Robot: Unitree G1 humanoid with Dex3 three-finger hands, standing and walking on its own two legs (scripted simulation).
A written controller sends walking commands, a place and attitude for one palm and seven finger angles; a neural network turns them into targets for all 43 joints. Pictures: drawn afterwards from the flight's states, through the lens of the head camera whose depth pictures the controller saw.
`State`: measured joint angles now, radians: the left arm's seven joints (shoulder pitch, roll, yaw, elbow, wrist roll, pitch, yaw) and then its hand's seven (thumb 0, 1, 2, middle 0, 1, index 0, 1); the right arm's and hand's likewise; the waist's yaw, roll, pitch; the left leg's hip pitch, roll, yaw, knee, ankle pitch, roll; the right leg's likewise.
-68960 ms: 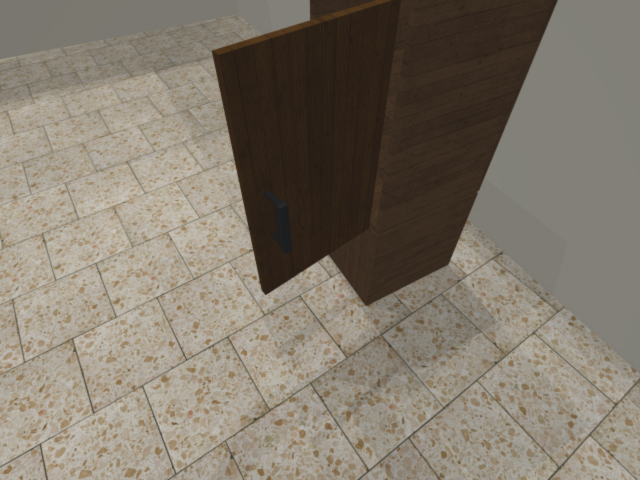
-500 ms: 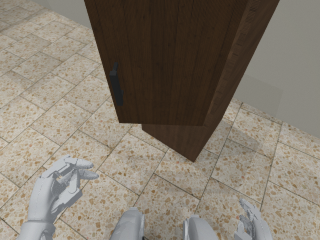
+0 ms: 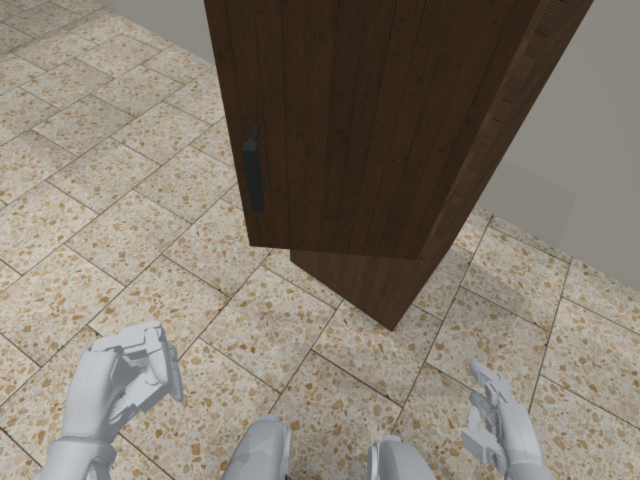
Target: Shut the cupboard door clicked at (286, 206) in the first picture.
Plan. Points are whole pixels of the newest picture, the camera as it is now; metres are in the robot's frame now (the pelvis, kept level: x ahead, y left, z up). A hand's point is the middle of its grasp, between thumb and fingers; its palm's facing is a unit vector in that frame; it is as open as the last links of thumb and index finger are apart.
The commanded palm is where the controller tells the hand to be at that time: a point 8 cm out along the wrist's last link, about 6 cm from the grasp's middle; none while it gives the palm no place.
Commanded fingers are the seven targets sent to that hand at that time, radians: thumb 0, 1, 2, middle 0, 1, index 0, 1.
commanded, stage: raise the hand and make a fist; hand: left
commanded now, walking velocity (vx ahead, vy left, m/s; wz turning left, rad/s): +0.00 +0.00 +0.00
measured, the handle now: (256, 170) +0.54 +0.15 +0.03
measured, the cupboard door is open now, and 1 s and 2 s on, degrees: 34 34 34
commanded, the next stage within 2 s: bring the fist close to the handle in 0.60 s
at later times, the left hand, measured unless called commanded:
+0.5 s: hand (178, 372) +0.23 +0.18 +0.05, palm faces +0.01 -1.00 -0.03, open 3.1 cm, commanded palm +0.20 +0.23 +0.05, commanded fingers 0.00 0.90 0.90 -1.30 -1.50 -1.30 -1.50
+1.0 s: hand (217, 324) +0.28 +0.15 +0.04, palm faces -0.04 -1.00 -0.02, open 3.1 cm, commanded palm +0.27 +0.21 +0.04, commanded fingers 0.00 0.90 0.90 -1.30 -1.50 -1.30 -1.50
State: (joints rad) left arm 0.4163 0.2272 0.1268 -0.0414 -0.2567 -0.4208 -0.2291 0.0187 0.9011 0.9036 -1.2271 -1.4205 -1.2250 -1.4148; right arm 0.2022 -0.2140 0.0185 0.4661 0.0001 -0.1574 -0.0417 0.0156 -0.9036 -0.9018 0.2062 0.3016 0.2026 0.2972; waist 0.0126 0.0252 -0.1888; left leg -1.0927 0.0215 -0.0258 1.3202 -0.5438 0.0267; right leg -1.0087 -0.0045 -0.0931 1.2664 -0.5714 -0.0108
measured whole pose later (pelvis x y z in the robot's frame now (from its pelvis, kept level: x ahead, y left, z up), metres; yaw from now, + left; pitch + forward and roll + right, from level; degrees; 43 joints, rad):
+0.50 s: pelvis +0.00 -0.01 +0.00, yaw +0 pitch +18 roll -3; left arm 0.39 0.23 0.15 -0.01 -0.28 -0.44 -0.24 0.02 0.90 0.90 -1.30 -1.50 -1.30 -1.50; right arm 0.25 -0.24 0.00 0.49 0.01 -0.14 -0.05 0.02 -0.90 -0.90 0.21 0.30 0.20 0.30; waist -0.01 0.03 -0.19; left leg -1.10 0.03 -0.02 1.33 -0.55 0.01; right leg -1.03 0.00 -0.09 1.29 -0.58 -0.02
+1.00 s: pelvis +0.00 -0.01 -0.01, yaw +0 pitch +19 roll -3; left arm 0.13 0.21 0.09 0.12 -0.21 -0.38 -0.18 0.02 0.90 0.90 -1.30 -1.50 -1.30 -1.50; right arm 0.22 -0.24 0.02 0.51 0.00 -0.13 -0.04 0.02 -0.90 -0.90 0.21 0.30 0.20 0.30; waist -0.01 0.03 -0.19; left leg -1.13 0.03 -0.02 1.34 -0.55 0.01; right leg -1.05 0.00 -0.09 1.30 -0.59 -0.03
